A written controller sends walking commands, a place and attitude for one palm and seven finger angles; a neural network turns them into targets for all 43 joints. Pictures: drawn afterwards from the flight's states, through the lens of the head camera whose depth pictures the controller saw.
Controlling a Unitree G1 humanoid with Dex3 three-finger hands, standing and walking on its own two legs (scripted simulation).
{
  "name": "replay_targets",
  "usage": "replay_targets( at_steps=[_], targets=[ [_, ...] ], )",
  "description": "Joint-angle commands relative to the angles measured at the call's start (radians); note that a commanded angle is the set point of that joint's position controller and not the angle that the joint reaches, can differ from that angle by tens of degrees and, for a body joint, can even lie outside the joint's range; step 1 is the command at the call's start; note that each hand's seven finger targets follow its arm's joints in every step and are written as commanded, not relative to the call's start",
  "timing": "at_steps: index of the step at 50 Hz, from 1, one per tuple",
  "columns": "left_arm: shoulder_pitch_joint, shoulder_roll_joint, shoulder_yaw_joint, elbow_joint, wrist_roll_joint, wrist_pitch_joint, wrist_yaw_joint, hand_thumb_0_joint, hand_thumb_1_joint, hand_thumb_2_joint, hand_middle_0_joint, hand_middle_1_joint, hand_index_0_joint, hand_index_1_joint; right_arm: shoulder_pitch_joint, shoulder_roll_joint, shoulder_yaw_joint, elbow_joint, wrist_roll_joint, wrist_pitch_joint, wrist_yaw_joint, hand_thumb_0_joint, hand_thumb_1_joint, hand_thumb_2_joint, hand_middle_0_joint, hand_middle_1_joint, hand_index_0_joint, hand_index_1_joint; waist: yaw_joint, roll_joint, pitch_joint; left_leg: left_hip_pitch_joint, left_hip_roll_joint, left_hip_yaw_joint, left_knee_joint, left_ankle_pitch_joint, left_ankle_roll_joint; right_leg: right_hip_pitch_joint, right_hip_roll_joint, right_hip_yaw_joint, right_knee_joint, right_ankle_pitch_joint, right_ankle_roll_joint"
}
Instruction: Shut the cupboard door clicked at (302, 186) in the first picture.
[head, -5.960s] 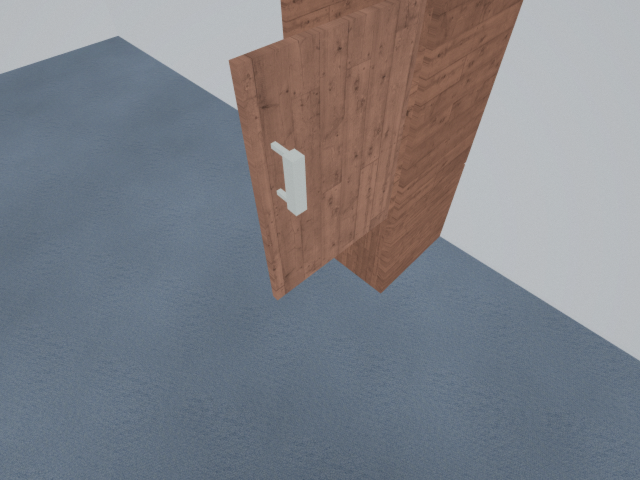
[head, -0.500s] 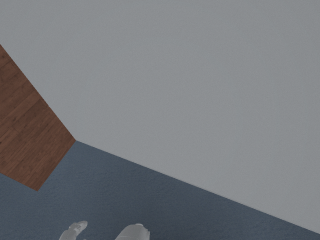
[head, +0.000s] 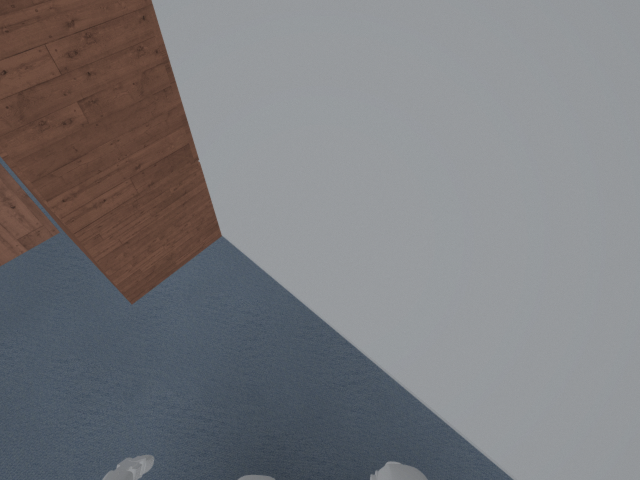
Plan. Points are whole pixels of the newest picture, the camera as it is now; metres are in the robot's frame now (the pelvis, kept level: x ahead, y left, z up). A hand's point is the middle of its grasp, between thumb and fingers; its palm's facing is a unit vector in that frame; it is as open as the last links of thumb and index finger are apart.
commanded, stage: turn to face it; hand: left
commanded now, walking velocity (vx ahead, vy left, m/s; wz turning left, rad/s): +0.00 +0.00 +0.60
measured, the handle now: out of the picture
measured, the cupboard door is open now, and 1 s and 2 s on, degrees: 87 87 87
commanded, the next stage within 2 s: take the last steps up to it in 1.26 s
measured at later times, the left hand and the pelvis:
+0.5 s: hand out of the picture -0.02 +0.19 -0.19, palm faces +0.35 -0.91 -0.23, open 7.4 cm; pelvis +0.00 -0.02 -0.01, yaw +19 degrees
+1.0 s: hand out of the picture -0.03 +0.15 -0.16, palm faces +0.58 -0.77 -0.24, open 7.4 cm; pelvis +0.02 -0.05 +0.00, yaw +37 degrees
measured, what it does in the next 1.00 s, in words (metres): steps on the spot, turning left: right foot, then left foot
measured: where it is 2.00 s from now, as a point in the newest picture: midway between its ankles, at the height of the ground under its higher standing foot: outside the picture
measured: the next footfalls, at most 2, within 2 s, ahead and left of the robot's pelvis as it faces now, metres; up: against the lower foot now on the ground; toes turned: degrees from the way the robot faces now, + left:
right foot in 0.10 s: +0.05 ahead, -0.15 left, +0.00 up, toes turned +2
left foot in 0.44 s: +0.02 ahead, +0.11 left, +0.00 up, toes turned +22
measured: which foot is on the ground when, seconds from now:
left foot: down 0.00-0.10, up 0.12-0.42, down 0.44-0.78, up 0.80-1.00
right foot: up 0.00-0.08, down 0.10-0.44, up 0.46-0.76, down 0.78-1.00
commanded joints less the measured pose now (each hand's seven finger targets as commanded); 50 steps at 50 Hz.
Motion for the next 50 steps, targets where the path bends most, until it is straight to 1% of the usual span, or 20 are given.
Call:
replay_targets(
  at_steps=[1,3,4,5,6,10,17,20,21,22,23,27,33,36,37,38,39,40,43,50],
  targets=[
    [0.036,0.054,0.013,-0.072,-0.009,-0.028,0.011,0.000,0.900,0.900,-0.200,-0.300,-0.200,-0.300,-0.006,-0.220,-0.071,-0.071,0.000,-0.007,-0.016,0.000,-0.900,-0.900,0.200,0.300,0.200,0.300,-0.009,0.176,-0.139,0.032,0.208,-0.276,-0.145,0.195,0.130,0.134,0.049,-0.025,-0.202,0.039,-0.014],
    [0.117,0.083,0.023,-0.057,-0.009,-0.043,0.017,0.000,0.900,0.900,-0.200,-0.300,-0.200,-0.300,-0.044,-0.194,-0.070,-0.088,0.011,-0.004,-0.013,0.000,-0.900,-0.900,0.200,0.300,0.200,0.300,0.037,0.129,-0.153,-0.089,0.147,-0.250,-0.057,0.125,0.076,0.334,0.033,-0.015,-0.447,0.177,-0.023],
    [0.152,0.152,0.040,-0.056,0.005,-0.054,0.026,0.000,0.900,0.900,-0.200,-0.300,-0.200,-0.300,-0.041,-0.140,-0.063,-0.104,0.020,-0.002,-0.007,0.000,-0.900,-0.900,0.200,0.300,0.200,0.300,0.056,-0.072,-0.155,-0.247,0.043,-0.156,0.108,-0.073,0.011,0.449,-0.148,0.181,-0.610,0.111,-0.075],
    [0.142,0.221,0.047,-0.065,0.015,-0.057,0.029,0.000,0.900,0.900,-0.200,-0.300,-0.200,-0.300,-0.046,-0.099,-0.055,-0.127,0.020,-0.005,-0.001,0.000,-0.900,-0.900,0.200,0.300,0.200,0.300,0.061,-0.311,-0.127,-0.325,-0.076,0.016,0.379,-0.361,-0.054,0.400,-0.400,0.399,-0.682,0.177,-0.198],
    [0.109,0.196,0.034,-0.077,0.006,-0.058,0.031,0.000,0.900,0.900,-0.200,-0.300,-0.200,-0.300,-0.038,-0.134,-0.062,-0.117,0.009,0.000,0.003,0.000,-0.900,-0.900,0.200,0.300,0.200,0.300,0.037,-0.236,-0.122,-0.291,-0.017,-0.029,0.577,-0.359,-0.042,0.290,-0.411,0.352,-0.660,0.230,-0.240],
    [0.029,0.103,0.011,-0.096,0.003,-0.065,0.033,0.000,0.900,0.900,-0.200,-0.300,-0.200,-0.300,-0.042,-0.092,-0.048,-0.079,0.015,0.018,0.019,0.000,-0.900,-0.900,0.200,0.300,0.200,0.300,-0.011,-0.207,-0.089,-0.257,0.039,0.042,0.635,-0.226,-0.078,0.279,-0.260,0.047,-0.552,0.596,-0.195],
    [0.140,0.168,0.034,-0.043,0.011,-0.063,0.027,0.000,0.900,0.900,-0.200,-0.300,-0.200,-0.300,-0.105,-0.054,-0.025,-0.095,0.023,0.001,0.025,0.000,-0.900,-0.900,0.200,0.300,0.200,0.300,0.046,-0.202,-0.136,-0.118,0.015,0.155,0.206,-0.225,-0.067,0.406,-0.293,-0.023,-0.445,0.763,-0.180],
    [0.105,0.169,0.040,-0.049,-0.005,-0.057,0.019,0.000,0.900,0.900,-0.200,-0.300,-0.200,-0.300,0.002,-0.104,-0.034,-0.069,0.016,-0.012,0.019,0.000,-0.900,-0.900,0.200,0.300,0.200,0.300,-0.024,-0.138,-0.179,0.122,0.015,0.153,-0.069,0.028,-0.037,0.292,-0.263,-0.115,-0.264,0.693,-0.091],
    [0.106,0.124,0.037,-0.073,-0.012,-0.051,0.013,0.000,0.900,0.900,-0.200,-0.300,-0.200,-0.300,0.065,-0.199,-0.057,-0.061,0.007,-0.021,0.013,0.000,-0.900,-0.900,0.200,0.300,0.200,0.300,-0.058,0.080,-0.231,0.309,0.197,-0.073,-0.110,0.265,0.044,0.083,-0.185,-0.168,-0.073,0.413,-0.027],
    [0.048,0.059,0.006,-0.115,-0.012,-0.047,0.010,0.000,0.900,0.900,-0.200,-0.300,-0.200,-0.300,0.144,-0.292,-0.081,-0.050,0.007,-0.019,0.007,0.000,-0.900,-0.900,0.200,0.300,0.200,0.300,-0.101,0.319,-0.233,0.388,0.435,-0.360,-0.130,0.645,0.191,-0.147,-0.070,-0.139,0.143,-0.220,0.023],
    [-0.016,0.086,0.009,-0.136,-0.001,-0.033,0.018,0.000,0.900,0.900,-0.200,-0.300,-0.200,-0.300,0.184,-0.297,-0.079,-0.028,0.006,-0.015,-0.002,0.000,-0.900,-0.900,0.200,0.300,0.200,0.300,-0.117,0.190,-0.231,0.332,0.446,-0.357,-0.125,0.547,0.241,-0.169,-0.063,-0.031,0.232,-0.234,0.006],
    [-0.002,0.063,0.017,-0.076,-0.003,-0.020,0.008,0.000,0.900,0.900,-0.200,-0.300,-0.200,-0.300,0.007,-0.210,-0.056,-0.069,0.001,-0.024,-0.025,0.000,-0.900,-0.900,0.200,0.300,0.200,0.300,-0.025,0.161,-0.130,0.119,0.276,-0.218,-0.171,0.290,0.153,-0.102,-0.051,0.018,0.209,-0.024,0.004],
    [0.008,0.052,0.013,-0.077,-0.004,-0.022,0.006,0.000,0.900,0.900,-0.200,-0.300,-0.200,-0.300,-0.005,-0.213,-0.062,-0.065,-0.003,-0.013,-0.017,0.000,-0.900,-0.900,0.200,0.300,0.200,0.300,-0.022,0.174,-0.124,0.046,0.218,-0.241,-0.177,0.147,0.136,0.054,0.021,-0.022,-0.077,-0.010,-0.006],
    [0.083,0.062,0.016,-0.062,-0.008,-0.034,0.011,0.000,0.900,0.900,-0.200,-0.300,-0.200,-0.300,-0.043,-0.213,-0.068,-0.079,0.004,-0.004,-0.014,0.000,-0.900,-0.900,0.200,0.300,0.200,0.300,0.016,0.161,-0.140,-0.033,0.181,-0.264,-0.115,0.146,0.110,0.228,0.053,-0.037,-0.296,0.103,-0.016],
    [0.119,0.085,0.023,-0.058,-0.006,-0.043,0.015,0.000,0.900,0.900,-0.200,-0.300,-0.200,-0.300,-0.060,-0.195,-0.066,-0.087,0.011,-0.003,-0.011,0.000,-0.900,-0.900,0.200,0.300,0.200,0.300,0.039,0.116,-0.138,-0.109,0.141,-0.246,-0.061,0.097,0.077,0.335,0.032,-0.017,-0.433,0.168,-0.023],
    [0.155,0.150,0.038,-0.057,0.005,-0.054,0.024,0.000,0.900,0.900,-0.200,-0.300,-0.200,-0.300,-0.054,-0.141,-0.060,-0.103,0.019,-0.003,-0.005,0.000,-0.900,-0.900,0.200,0.300,0.200,0.300,0.059,-0.063,-0.154,-0.246,0.044,-0.159,0.103,-0.059,0.016,0.453,-0.143,0.164,-0.593,0.116,-0.070],
    [0.152,0.221,0.047,-0.063,0.016,-0.057,0.027,0.000,0.900,0.900,-0.200,-0.300,-0.200,-0.300,-0.060,-0.096,-0.051,-0.125,0.020,-0.005,0.000,0.000,-0.900,-0.900,0.200,0.300,0.200,0.300,0.064,-0.296,-0.135,-0.320,-0.078,0.015,0.370,-0.348,-0.050,0.412,-0.390,0.389,-0.669,0.186,-0.190],
    [0.128,0.215,0.037,-0.078,0.009,-0.058,0.028,0.000,0.900,0.900,-0.200,-0.300,-0.200,-0.300,-0.052,-0.129,-0.057,-0.123,0.011,0.000,0.007,0.000,-0.900,-0.900,0.200,0.300,0.200,0.300,0.049,-0.226,-0.120,-0.279,-0.024,-0.021,0.574,-0.361,-0.037,0.273,-0.423,0.356,-0.658,0.178,-0.243],
    [0.017,0.108,0.013,-0.100,0.003,-0.060,0.032,0.000,0.900,0.900,-0.200,-0.300,-0.200,-0.300,-0.035,-0.103,-0.054,-0.076,0.010,0.016,0.016,0.000,-0.900,-0.900,0.200,0.300,0.200,0.300,-0.013,-0.245,-0.076,-0.276,0.034,0.010,0.701,-0.229,-0.062,0.243,-0.268,0.104,-0.581,0.444,-0.192],
    [0.147,0.161,0.027,-0.036,0.012,-0.066,0.029,0.000,0.900,0.900,-0.200,-0.300,-0.200,-0.300,-0.101,-0.046,-0.019,-0.074,0.022,0.002,0.019,0.000,-0.900,-0.900,0.200,0.300,0.200,0.300,0.047,-0.204,-0.112,-0.128,0.011,0.134,0.264,-0.245,-0.064,0.374,-0.285,0.005,-0.479,0.758,-0.191]
  ],
)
